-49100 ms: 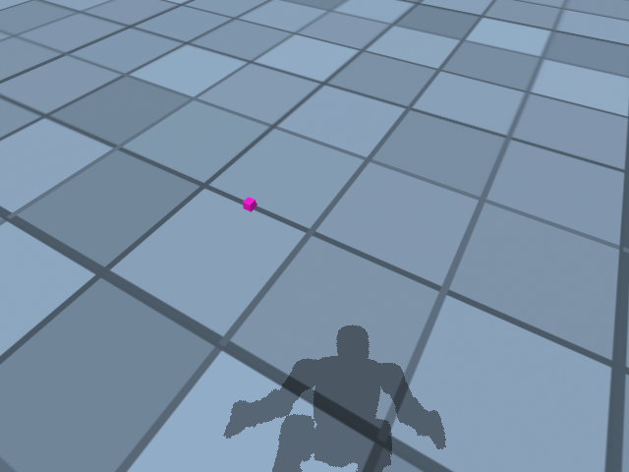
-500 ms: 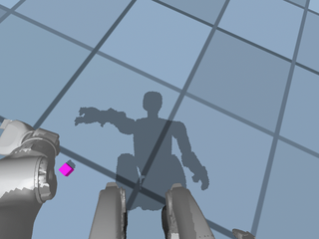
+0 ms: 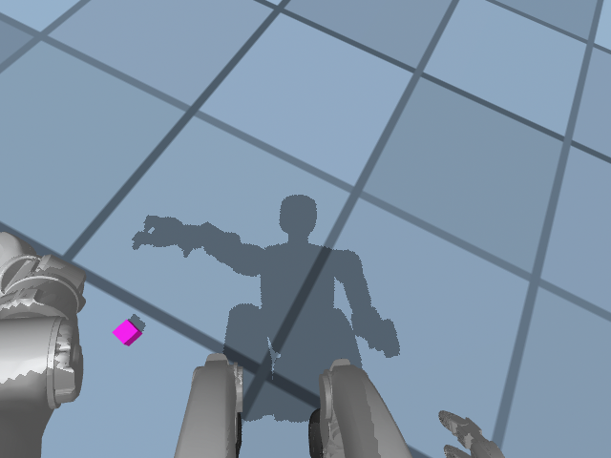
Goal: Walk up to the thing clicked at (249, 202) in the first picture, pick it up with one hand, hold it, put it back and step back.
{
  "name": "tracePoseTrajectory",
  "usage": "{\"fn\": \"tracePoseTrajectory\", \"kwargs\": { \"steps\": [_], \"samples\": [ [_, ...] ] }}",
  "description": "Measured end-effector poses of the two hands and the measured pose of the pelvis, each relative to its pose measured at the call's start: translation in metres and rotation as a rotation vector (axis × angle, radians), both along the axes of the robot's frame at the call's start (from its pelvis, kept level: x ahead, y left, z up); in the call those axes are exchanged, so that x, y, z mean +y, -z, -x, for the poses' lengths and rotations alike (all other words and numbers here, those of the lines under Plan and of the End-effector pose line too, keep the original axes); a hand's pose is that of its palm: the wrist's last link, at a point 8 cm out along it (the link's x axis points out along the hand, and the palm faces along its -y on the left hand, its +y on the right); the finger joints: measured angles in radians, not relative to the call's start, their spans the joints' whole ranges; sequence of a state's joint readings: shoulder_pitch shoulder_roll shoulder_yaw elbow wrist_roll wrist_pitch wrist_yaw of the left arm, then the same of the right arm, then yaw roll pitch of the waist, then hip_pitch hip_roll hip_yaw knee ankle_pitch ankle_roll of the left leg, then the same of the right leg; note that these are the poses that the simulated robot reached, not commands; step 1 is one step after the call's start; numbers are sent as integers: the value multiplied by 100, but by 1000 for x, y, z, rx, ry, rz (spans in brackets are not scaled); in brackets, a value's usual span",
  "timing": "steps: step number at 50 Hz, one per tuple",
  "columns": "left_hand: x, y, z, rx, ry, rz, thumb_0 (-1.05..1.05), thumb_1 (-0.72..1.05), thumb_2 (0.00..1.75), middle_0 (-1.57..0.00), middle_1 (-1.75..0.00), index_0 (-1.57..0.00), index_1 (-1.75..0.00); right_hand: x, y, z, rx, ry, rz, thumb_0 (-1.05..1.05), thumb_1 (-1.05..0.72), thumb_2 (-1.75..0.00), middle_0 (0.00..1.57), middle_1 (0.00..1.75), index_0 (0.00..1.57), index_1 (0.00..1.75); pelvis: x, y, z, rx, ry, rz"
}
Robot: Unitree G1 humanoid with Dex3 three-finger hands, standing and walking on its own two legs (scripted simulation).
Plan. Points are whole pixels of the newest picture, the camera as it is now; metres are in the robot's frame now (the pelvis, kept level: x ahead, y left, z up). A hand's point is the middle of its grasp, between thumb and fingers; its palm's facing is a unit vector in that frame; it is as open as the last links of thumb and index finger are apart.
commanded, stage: go down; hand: left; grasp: from above
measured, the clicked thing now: (127, 332) +0.36 +0.38 -0.57
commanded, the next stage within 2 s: withdraw in 1.92 s
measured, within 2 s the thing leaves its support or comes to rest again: neither
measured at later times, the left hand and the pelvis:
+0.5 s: hand (19, 281) +0.36 +0.37 -0.10, palm faces -0.14 -0.42 -0.90, open 14.2 cm; pelvis +0.00 +0.00 -0.01, yaw -2 degrees
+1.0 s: hand (6, 280) +0.36 +0.39 -0.10, palm faces -0.11 -0.41 -0.90, open 14.0 cm; pelvis +0.00 +0.00 +0.00, yaw -1 degrees
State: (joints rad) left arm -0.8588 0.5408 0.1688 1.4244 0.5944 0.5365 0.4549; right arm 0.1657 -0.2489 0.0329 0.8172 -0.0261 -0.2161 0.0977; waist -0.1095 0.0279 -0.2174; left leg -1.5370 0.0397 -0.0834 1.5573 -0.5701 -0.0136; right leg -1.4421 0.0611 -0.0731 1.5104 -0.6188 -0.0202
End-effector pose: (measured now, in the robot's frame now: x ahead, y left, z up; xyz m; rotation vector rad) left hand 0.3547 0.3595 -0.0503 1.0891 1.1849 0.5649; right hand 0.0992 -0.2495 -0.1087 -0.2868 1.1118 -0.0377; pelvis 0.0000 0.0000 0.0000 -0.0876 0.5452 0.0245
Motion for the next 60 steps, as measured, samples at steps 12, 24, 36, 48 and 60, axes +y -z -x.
{"fn": "tracePoseTrajectory", "kwargs": {
  "steps": [12,24,36,48,60],
  "samples": [
    [5,25,-10,-126,-103,21,0,-57,103,-10,-106,-8,-108,-13,26,24,117,44,21,0,-92,-90,20,30,20,30,-3,18,10,14,16,8],
    [19,-8,-6,-18,-56,-9,0,-57,104,-10,-102,-8,-104,7,10,32,70,98,-10,0,-91,-90,21,30,20,30,2,4,0,8,19,12],
    [25,33,-3,-103,-84,6,0,-57,103,-11,-103,-9,-106,5,28,23,107,41,9,0,-92,-90,21,30,20,30,8,21,6,26,16,21],
    [32,-6,-6,-50,-93,-9,0,-53,101,-16,-94,-12,-98,0,4,13,63,67,19,0,-91,-90,21,30,20,30,5,1,-3,11,13,19],
    [34,35,7,-76,-71,-11,0,-50,96,-16,-98,-14,-101,3,23,13,78,12,10,0,-92,-90,21,30,20,30,6,20,3,27,17,22]
  ]
}}
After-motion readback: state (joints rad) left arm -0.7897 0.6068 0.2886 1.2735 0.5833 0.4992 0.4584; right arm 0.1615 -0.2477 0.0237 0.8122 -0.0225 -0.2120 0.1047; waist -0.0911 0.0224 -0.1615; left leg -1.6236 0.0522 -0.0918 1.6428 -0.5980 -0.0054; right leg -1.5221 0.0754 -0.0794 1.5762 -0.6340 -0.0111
